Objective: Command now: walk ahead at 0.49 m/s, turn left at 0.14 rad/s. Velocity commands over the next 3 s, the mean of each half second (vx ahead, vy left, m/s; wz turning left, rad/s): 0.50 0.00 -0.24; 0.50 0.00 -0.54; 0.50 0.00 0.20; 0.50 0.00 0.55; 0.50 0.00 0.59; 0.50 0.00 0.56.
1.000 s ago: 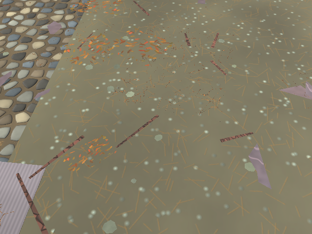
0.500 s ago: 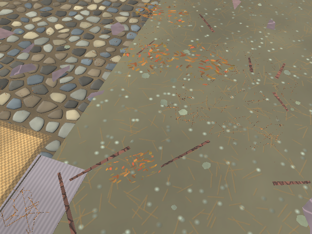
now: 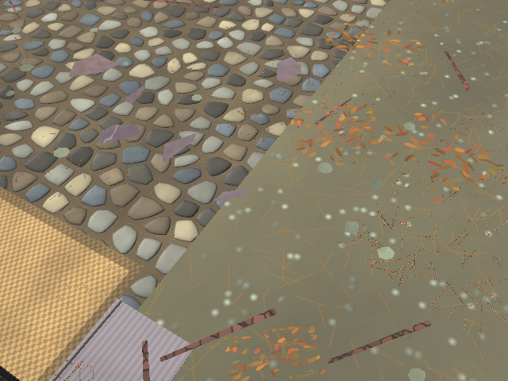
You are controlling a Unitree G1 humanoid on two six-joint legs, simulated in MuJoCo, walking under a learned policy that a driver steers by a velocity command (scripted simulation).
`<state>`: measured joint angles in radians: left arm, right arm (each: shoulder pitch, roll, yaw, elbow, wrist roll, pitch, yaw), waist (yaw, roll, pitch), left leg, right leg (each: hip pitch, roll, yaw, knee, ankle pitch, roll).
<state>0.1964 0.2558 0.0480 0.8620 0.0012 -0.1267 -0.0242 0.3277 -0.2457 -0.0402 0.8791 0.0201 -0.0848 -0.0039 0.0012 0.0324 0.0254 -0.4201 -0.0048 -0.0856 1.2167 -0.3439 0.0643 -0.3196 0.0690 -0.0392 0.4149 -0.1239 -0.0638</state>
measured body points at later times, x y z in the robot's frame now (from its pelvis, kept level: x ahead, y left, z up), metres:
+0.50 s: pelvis +0.27 +0.05 +0.00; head +0.30 +0.06 +0.45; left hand +0.38 +0.32 -0.13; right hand +0.36 -0.23 -0.10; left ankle +0.32 +0.15 -0.74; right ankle +0.19 -0.08 -0.64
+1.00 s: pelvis +0.50 -0.08 -0.01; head +0.53 -0.11 +0.44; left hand +0.76 +0.09 -0.10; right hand +0.45 -0.37 -0.13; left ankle +0.47 +0.11 -0.63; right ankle +0.52 -0.17 -0.74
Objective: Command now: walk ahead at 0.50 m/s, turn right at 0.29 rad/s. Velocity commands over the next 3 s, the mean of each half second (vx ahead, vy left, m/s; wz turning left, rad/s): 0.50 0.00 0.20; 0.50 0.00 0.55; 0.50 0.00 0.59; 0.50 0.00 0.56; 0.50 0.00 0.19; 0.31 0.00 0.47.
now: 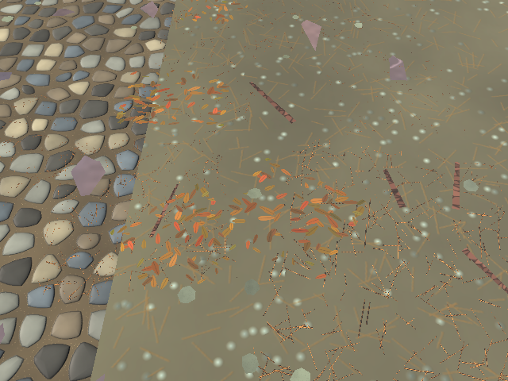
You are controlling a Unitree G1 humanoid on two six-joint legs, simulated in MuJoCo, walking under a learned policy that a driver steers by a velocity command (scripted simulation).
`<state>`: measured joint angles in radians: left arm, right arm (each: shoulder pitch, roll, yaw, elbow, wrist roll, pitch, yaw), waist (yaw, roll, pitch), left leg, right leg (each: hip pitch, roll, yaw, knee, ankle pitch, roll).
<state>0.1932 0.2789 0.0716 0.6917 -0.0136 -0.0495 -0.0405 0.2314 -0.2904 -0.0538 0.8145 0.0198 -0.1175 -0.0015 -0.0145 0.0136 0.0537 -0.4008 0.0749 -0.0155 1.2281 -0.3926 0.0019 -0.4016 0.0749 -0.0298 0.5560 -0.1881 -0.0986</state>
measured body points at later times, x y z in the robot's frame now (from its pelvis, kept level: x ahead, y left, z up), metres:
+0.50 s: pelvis +0.29 +0.06 -0.01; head +0.33 +0.06 +0.43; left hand +0.29 +0.34 -0.14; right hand +0.52 -0.16 -0.11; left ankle +0.38 +0.15 -0.73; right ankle +0.09 -0.07 -0.67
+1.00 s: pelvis +0.58 +0.08 +0.00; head +0.60 +0.08 +0.45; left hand +0.63 +0.39 -0.07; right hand +0.77 -0.14 -0.12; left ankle +0.41 +0.14 -0.65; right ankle +0.69 +0.01 -0.73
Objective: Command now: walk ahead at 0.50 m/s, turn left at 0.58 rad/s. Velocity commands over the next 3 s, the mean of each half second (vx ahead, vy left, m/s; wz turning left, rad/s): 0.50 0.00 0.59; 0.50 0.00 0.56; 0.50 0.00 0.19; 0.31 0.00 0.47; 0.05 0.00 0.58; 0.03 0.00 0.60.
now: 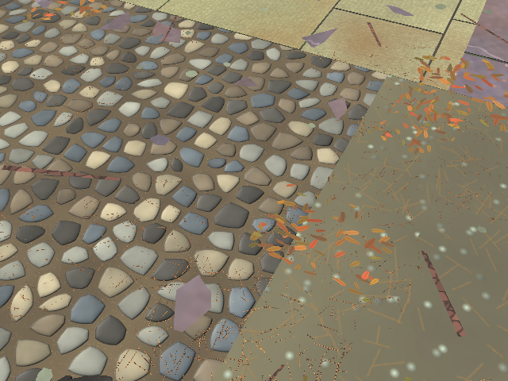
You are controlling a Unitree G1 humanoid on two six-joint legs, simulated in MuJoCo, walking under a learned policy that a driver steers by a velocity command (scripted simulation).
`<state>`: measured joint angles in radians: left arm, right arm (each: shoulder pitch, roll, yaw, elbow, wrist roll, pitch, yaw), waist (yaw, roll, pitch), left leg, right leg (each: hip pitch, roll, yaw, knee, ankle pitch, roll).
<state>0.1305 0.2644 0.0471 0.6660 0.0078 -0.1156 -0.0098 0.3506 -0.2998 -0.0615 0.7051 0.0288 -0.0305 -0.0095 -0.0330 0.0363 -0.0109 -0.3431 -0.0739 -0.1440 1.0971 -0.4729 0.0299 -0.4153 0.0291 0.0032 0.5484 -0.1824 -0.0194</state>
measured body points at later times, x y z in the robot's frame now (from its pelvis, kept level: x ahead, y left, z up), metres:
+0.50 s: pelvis +0.25 +0.07 -0.01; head +0.29 +0.09 +0.43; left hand +0.20 +0.37 -0.14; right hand +0.53 -0.10 -0.08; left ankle +0.32 +0.17 -0.73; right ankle +0.11 -0.12 -0.65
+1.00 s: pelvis +0.53 +0.14 +0.00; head +0.55 +0.15 +0.45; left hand +0.55 +0.46 -0.08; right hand +0.74 -0.07 -0.12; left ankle +0.34 +0.18 -0.66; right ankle +0.65 +0.09 -0.73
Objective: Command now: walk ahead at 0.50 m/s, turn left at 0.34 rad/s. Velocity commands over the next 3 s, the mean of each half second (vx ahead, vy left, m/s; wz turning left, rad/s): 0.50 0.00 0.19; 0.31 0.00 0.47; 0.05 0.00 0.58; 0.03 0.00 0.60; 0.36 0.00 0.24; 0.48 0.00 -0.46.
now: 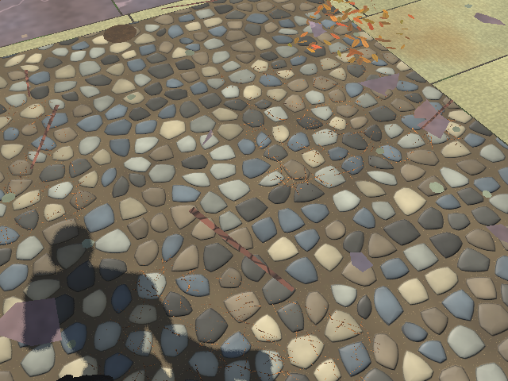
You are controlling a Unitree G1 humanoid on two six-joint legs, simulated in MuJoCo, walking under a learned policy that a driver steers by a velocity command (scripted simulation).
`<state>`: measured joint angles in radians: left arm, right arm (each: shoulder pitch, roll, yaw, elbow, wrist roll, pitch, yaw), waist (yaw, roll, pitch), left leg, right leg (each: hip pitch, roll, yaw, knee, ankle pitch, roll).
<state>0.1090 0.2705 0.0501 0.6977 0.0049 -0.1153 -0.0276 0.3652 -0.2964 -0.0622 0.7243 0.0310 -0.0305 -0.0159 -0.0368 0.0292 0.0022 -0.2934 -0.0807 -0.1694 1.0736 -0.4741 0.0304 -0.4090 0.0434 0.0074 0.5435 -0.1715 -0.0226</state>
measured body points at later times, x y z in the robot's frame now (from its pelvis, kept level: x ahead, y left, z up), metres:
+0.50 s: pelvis +0.25 +0.06 +0.01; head +0.28 +0.08 +0.45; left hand +0.27 +0.35 -0.13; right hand +0.47 -0.18 -0.07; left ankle +0.31 +0.15 -0.73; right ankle +0.13 -0.10 -0.65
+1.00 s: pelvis +0.46 +0.06 +0.00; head +0.50 +0.06 +0.45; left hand +0.58 +0.35 -0.08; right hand +0.63 -0.20 -0.11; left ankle +0.35 +0.16 -0.64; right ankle +0.59 -0.01 -0.73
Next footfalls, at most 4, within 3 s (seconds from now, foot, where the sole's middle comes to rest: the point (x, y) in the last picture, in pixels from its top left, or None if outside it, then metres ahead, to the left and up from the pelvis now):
0.40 left None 0.35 0.16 -0.76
0.86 right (260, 330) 0.63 0.00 -0.76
1.30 left None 0.46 0.21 -0.76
1.80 right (243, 338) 0.61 0.05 -0.76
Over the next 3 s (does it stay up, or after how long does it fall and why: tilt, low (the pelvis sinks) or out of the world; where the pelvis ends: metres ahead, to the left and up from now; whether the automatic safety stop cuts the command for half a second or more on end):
stays up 0.66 0.50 0.02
